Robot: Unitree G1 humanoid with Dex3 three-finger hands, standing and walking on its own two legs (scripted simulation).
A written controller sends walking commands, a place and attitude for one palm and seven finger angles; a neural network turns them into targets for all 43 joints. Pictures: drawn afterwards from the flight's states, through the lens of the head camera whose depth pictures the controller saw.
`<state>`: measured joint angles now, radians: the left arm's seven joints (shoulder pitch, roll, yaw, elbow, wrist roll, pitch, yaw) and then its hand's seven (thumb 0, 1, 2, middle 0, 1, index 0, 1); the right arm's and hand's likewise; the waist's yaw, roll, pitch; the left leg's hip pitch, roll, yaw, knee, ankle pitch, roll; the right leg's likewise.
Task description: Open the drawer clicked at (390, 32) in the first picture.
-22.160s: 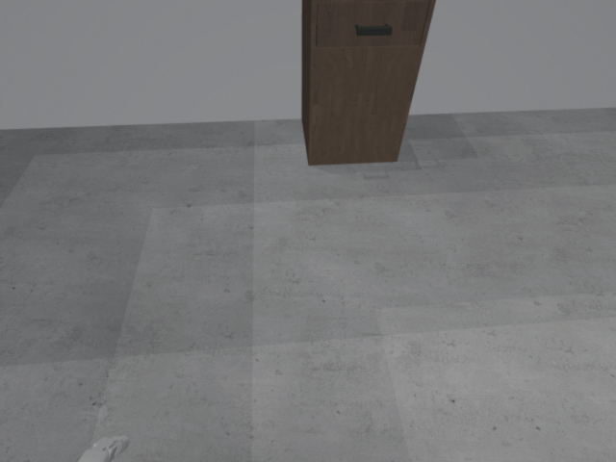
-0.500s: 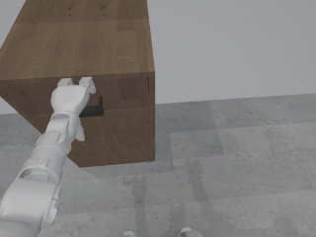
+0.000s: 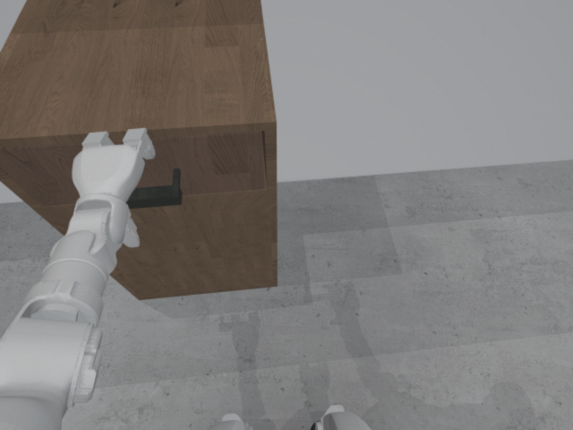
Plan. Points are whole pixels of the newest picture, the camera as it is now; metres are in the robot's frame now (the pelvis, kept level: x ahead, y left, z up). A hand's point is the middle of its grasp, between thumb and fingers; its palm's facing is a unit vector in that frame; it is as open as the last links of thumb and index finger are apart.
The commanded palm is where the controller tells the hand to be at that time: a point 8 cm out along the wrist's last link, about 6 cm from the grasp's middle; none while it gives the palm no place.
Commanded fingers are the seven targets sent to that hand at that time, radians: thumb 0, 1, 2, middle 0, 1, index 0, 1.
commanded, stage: move the hooked fingers above the handle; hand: left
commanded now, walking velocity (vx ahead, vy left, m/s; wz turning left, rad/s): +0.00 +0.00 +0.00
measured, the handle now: (141, 187) +0.52 +0.23 -0.04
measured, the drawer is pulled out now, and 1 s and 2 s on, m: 0.00 0.00 0.00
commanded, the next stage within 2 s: lower the fingers behind the handle in 1.60 s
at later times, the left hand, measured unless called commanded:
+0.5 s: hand (135, 189) +0.47 +0.21 +0.01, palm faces -0.02 +0.00 -1.00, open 13.8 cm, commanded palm +0.44 +0.23 +0.07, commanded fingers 0.00 -0.50 0.30 -0.30 -1.20 -0.30 -1.20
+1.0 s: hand (134, 189) +0.47 +0.22 +0.01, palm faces -0.02 -0.03 -1.00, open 13.7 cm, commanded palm +0.45 +0.23 +0.07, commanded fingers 0.00 -0.50 0.30 -0.30 -1.20 -0.30 -1.20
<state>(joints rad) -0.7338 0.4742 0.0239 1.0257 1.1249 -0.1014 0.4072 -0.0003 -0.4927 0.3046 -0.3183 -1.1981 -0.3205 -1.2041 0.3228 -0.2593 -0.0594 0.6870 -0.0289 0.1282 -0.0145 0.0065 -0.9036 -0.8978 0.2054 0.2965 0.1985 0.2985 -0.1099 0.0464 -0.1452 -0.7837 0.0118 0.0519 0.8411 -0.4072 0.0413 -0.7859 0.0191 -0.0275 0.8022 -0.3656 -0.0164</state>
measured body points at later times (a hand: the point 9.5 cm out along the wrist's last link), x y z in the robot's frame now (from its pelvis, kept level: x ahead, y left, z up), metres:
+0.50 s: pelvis +0.00 +0.00 +0.00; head +0.09 -0.01 +0.44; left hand +0.46 +0.21 +0.07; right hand +0.02 -0.27 -0.14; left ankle -0.01 +0.09 -0.70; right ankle +0.00 -0.11 -0.70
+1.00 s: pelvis +0.00 +0.00 +0.00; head +0.11 -0.01 +0.44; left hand +0.47 +0.22 +0.06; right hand +0.02 -0.28 -0.13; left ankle -0.01 +0.09 -0.70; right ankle +0.00 -0.11 -0.70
